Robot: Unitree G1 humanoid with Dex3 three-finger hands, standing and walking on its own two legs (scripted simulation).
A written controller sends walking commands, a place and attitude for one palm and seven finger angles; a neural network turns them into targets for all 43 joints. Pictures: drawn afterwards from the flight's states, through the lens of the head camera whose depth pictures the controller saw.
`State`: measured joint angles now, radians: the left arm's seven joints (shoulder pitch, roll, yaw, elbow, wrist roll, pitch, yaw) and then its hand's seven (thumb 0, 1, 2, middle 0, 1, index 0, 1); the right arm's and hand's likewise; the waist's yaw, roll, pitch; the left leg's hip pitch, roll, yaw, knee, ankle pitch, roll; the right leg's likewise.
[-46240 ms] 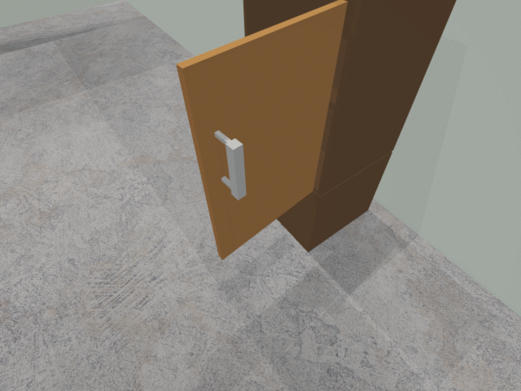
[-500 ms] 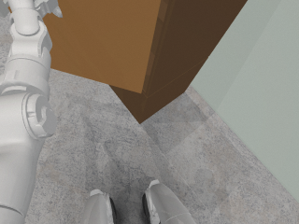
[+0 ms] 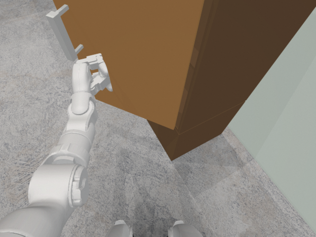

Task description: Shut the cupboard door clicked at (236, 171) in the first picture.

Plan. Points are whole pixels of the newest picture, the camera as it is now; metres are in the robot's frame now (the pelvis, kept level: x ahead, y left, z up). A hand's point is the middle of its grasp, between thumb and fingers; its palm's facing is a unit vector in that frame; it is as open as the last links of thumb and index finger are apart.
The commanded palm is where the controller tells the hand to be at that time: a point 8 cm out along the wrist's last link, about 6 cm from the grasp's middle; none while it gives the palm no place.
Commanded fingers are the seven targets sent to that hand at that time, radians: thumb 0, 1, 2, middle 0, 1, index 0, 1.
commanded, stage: pull the fist back off the door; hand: left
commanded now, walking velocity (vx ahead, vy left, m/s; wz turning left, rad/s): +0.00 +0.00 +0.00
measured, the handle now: (68, 34) +0.66 +0.21 +0.09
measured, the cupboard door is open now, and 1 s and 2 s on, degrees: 38 38 38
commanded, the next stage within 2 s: draw the hand back to the body in 0.08 s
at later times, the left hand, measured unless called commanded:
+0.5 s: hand (83, 88) +0.44 +0.14 +0.12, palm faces +0.07 -1.00 -0.04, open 3.1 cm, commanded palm +0.39 +0.18 +0.13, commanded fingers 0.00 0.90 0.90 -1.30 -1.50 -1.30 -1.50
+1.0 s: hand (1, 148) +0.29 +0.23 +0.17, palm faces +0.20 -0.95 -0.22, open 3.4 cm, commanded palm +0.24 +0.27 +0.19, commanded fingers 0.00 0.90 0.90 -0.72 -0.87 -0.72 -0.87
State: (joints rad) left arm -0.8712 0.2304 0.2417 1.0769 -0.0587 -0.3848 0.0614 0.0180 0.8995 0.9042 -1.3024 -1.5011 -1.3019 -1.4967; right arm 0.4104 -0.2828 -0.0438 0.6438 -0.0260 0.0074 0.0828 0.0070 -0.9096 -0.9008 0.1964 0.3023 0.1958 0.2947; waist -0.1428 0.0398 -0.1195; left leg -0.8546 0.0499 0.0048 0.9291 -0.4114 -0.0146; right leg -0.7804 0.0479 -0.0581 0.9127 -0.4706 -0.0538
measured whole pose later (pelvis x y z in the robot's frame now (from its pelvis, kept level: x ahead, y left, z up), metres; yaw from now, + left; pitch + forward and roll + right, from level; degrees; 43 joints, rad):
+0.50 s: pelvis -0.01 +0.00 +0.02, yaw -2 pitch +13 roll +0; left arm -0.59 0.24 0.26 0.82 -0.12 -0.33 -0.02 0.02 0.90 0.90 -1.30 -1.50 -1.30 -1.50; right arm 0.45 -0.25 -0.01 0.64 0.03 0.04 0.04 0.01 -0.91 -0.90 0.20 0.30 0.20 0.29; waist -0.09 0.06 -0.12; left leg -0.67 0.05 0.05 0.82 -0.37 0.00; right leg -0.62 0.05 -0.01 0.83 -0.43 -0.04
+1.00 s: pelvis -0.01 +0.03 +0.05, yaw +1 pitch -1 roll +0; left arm 0.02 0.30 0.10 0.03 -0.09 -0.04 0.05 0.02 0.89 0.90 -0.99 -1.15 -0.99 -1.15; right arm 0.13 -0.22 0.05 0.55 0.06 0.01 -0.07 0.01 -0.91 -0.90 0.20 0.30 0.20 0.29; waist 0.03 0.04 -0.02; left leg -0.24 -0.01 0.03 0.50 -0.24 0.03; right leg -0.16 0.00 -0.03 0.48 -0.29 -0.01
